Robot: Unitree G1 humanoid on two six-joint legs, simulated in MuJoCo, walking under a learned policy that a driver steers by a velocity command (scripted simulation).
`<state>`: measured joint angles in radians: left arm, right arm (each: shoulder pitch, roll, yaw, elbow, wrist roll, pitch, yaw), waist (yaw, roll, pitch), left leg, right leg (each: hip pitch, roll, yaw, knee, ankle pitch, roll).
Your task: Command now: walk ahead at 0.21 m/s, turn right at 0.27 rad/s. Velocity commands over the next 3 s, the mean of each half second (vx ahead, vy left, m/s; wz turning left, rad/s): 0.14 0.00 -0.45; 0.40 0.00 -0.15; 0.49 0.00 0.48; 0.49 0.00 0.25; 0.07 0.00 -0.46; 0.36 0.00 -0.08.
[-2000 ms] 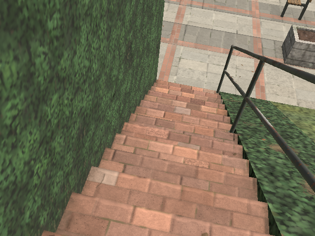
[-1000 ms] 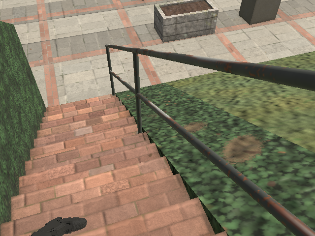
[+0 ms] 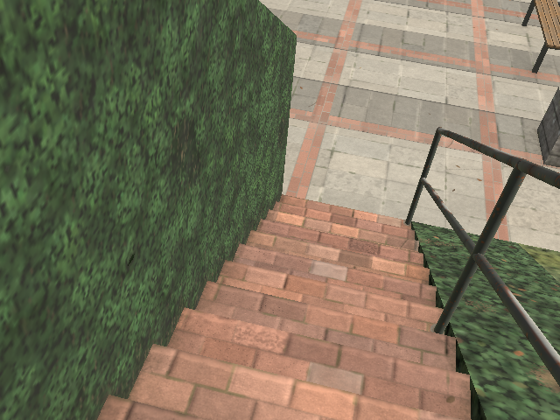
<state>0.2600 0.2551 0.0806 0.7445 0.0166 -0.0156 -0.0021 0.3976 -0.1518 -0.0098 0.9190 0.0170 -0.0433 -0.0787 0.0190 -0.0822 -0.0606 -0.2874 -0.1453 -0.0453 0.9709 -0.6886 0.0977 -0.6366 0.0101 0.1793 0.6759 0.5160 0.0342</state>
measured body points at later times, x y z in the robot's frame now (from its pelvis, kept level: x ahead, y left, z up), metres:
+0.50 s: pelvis +0.14 -0.02 -0.12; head +0.16 -0.07 +0.33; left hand +0.28 +0.20 -0.22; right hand +0.32 -0.27 -0.19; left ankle +0.27 +0.11 -0.70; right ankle +0.15 -0.12 -0.85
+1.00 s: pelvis +0.29 -0.06 -0.14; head +0.31 -0.05 +0.31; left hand +0.55 +0.11 -0.24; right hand +0.13 -0.29 -0.25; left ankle +0.23 +0.11 -0.85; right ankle +0.32 -0.28 -0.81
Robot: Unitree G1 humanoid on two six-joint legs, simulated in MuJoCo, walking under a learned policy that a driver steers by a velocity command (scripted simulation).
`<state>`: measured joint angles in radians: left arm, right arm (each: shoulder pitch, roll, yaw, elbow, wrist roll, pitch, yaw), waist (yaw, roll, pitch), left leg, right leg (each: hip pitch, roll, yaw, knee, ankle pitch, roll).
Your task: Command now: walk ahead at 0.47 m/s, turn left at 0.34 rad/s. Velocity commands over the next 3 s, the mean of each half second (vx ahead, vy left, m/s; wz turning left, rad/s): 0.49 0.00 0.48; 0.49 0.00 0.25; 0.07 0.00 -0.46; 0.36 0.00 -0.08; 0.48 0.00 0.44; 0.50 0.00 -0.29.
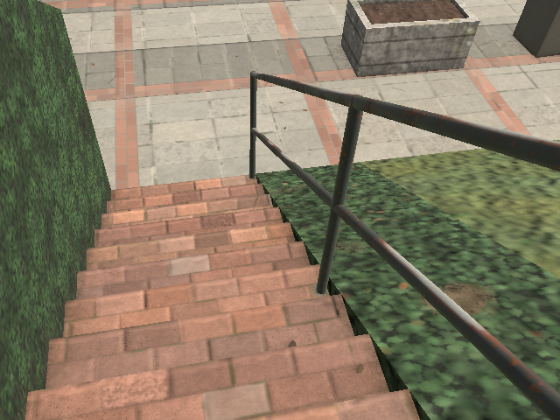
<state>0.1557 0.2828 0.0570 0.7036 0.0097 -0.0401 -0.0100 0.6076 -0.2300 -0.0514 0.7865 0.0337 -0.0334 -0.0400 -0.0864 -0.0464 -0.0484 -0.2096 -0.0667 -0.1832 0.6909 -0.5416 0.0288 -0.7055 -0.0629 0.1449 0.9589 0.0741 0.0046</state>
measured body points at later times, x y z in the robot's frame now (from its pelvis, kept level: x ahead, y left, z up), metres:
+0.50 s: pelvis +0.27 -0.10 -0.19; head +0.25 -0.12 +0.26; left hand +0.10 +0.09 -0.33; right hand +0.44 -0.31 -0.31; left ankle +0.38 +0.12 -0.80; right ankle +0.20 -0.21 -0.89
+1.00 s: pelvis +0.51 +0.01 -0.36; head +0.52 +0.02 +0.09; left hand +0.44 +0.26 -0.50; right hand +0.61 -0.20 -0.50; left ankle +0.47 +0.06 -1.07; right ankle +0.65 -0.16 -0.98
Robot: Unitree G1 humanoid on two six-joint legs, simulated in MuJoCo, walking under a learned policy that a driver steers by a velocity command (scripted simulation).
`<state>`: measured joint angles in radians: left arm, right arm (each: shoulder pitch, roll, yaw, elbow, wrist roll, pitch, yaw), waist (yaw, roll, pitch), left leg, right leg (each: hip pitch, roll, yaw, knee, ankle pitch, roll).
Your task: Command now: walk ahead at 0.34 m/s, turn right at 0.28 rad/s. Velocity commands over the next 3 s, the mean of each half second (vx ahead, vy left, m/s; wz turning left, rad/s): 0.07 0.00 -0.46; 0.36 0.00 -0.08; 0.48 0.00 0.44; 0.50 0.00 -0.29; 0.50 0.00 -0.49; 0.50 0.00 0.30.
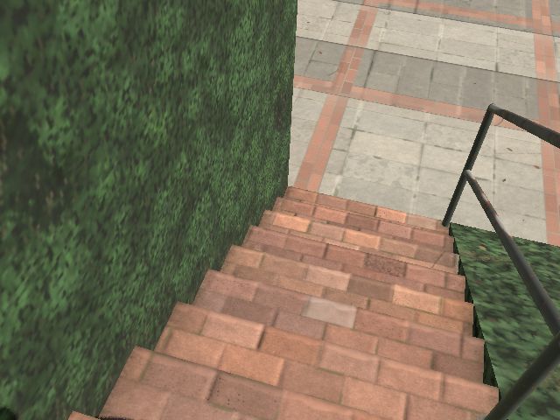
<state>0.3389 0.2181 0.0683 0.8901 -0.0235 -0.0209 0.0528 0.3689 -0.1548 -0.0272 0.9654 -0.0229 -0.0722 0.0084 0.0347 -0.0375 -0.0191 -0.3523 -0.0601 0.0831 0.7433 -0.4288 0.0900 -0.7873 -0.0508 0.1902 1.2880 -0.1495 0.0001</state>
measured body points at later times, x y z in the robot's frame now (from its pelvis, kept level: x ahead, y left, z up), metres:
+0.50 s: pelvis +0.14 -0.07 -0.16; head +0.17 -0.11 +0.29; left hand +0.28 +0.16 -0.27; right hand +0.26 -0.32 -0.28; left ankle +0.18 +0.09 -0.55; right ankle +0.20 -0.13 -0.89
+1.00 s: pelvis +0.24 -0.03 -0.16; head +0.22 -0.02 +0.28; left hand +0.42 +0.18 -0.28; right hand +0.27 -0.31 -0.26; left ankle +0.26 +0.08 -0.89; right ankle +0.20 -0.13 -0.89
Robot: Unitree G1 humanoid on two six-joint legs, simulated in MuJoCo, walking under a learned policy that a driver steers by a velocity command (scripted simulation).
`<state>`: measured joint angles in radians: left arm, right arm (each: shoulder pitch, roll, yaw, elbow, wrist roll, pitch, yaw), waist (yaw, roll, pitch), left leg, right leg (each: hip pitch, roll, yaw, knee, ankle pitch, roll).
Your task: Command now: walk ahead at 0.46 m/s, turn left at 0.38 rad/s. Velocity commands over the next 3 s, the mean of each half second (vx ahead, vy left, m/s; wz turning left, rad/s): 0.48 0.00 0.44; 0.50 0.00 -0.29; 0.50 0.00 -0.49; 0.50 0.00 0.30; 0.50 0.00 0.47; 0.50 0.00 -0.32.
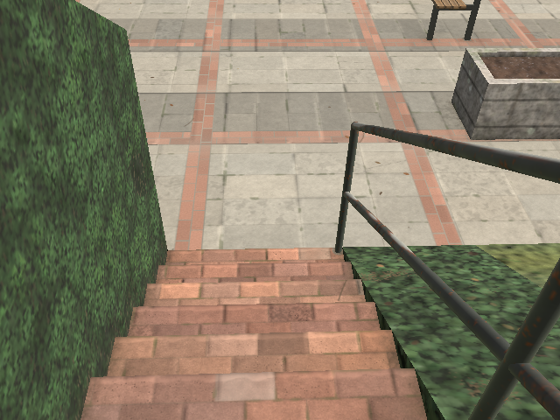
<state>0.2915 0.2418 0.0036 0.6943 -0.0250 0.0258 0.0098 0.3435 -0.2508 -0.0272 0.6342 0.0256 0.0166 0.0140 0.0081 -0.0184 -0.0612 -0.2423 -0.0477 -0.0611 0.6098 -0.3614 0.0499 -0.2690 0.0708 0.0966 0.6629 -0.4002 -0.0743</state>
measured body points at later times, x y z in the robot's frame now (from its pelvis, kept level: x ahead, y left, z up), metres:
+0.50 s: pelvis +0.24 +0.01 -0.13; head +0.26 +0.02 +0.32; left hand +0.39 +0.27 -0.21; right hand +0.26 -0.27 -0.25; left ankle +0.00 +0.11 -0.69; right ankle +0.33 -0.08 -0.88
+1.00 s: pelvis +0.51 +0.09 -0.33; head +0.51 +0.10 +0.12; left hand +0.41 +0.32 -0.47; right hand +0.76 -0.09 -0.38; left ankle +0.57 +0.20 -1.08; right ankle +0.34 -0.09 -0.86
